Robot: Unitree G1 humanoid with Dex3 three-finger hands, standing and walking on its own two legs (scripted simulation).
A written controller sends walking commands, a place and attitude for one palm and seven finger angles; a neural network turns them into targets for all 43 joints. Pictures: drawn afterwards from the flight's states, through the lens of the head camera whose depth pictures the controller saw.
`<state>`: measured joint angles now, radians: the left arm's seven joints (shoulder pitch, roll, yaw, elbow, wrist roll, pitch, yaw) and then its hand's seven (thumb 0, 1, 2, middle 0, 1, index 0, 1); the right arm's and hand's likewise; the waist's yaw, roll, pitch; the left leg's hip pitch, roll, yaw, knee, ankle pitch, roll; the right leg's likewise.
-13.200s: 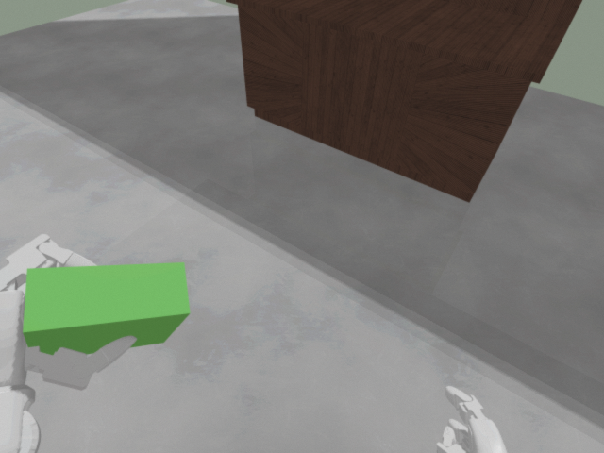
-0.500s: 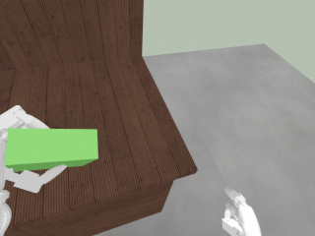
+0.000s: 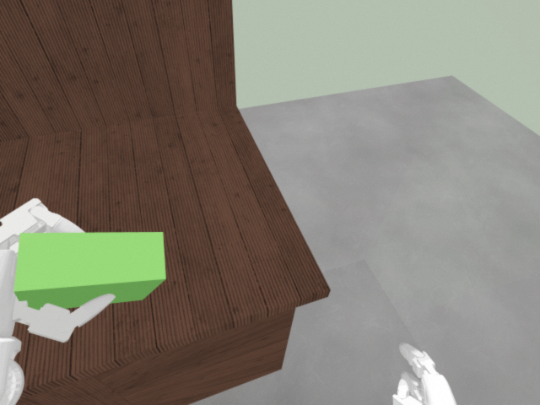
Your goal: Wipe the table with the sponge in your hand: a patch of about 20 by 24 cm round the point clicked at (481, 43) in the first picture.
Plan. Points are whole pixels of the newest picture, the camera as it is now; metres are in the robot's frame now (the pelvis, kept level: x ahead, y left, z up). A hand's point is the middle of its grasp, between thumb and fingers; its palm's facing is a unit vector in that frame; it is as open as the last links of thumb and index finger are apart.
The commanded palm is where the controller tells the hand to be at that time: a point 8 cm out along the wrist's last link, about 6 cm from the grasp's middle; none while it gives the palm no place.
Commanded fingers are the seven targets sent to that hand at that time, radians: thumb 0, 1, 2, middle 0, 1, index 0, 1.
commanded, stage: shuffle to correct the standing spot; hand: left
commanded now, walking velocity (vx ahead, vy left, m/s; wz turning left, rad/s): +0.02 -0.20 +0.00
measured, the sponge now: (114, 271) +0.23 +0.21 +0.14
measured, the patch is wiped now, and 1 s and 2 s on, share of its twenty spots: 0.00 0.00 0.00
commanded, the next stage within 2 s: come to a stop and stand still in 0.46 s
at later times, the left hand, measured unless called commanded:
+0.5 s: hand (112, 260) +0.23 +0.20 +0.16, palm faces +0.33 -0.86 -0.39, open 9.6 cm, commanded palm +0.17 +0.24 +0.17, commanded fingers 0.00 0.10 1.30 -1.20 -1.60 -1.20 -1.60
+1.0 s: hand (65, 225) +0.25 +0.24 +0.20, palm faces +0.45 -0.77 -0.46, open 9.6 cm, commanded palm +0.16 +0.25 +0.17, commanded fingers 0.00 0.10 1.30 -1.20 -1.60 -1.20 -1.60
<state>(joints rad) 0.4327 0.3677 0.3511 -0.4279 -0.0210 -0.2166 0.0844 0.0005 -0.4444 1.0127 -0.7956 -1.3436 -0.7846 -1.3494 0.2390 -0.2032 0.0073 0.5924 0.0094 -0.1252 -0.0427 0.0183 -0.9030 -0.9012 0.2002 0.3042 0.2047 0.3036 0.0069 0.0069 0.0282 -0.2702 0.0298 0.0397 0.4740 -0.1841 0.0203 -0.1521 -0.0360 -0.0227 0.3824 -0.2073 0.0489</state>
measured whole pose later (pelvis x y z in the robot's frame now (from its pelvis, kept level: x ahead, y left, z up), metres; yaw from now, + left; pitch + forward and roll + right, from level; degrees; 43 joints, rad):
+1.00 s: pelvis +0.01 -0.03 +0.00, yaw +1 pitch -1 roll -1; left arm 0.23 0.52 0.42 -0.34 -0.05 -0.21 0.09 0.00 -0.44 1.02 -0.79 -1.35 -0.78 -1.35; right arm 0.22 -0.22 0.03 0.58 0.03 -0.12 -0.07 0.02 -0.91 -0.90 0.20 0.30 0.20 0.30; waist 0.04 0.01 0.06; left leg -0.29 0.06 0.00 0.51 -0.21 -0.03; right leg -0.18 0.00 -0.05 0.47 -0.27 0.00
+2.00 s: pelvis +0.00 +0.01 +0.00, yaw +1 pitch +0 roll -2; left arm 0.46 0.39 0.35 -0.51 -0.03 -0.18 0.09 0.00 -0.44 1.02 -0.79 -1.35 -0.78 -1.35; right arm 0.19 -0.21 0.02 0.57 0.01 -0.12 -0.04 0.02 -0.90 -0.90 0.20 0.30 0.21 0.30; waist 0.01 -0.02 0.08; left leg -0.28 0.02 0.04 0.48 -0.19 0.03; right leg -0.15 -0.05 -0.03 0.36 -0.20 0.06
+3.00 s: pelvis +0.00 +0.02 +0.00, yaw +3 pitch +1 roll -2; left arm 0.42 0.44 0.38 -0.50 -0.08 -0.27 0.09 0.00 -0.44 1.02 -0.79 -1.35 -0.78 -1.36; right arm 0.15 -0.20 0.01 0.60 0.01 -0.17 0.01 0.02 -0.90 -0.90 0.20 0.30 0.21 0.30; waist 0.05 -0.04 0.08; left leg -0.34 -0.02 0.01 0.50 -0.18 0.04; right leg -0.21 -0.07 -0.04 0.43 -0.23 0.07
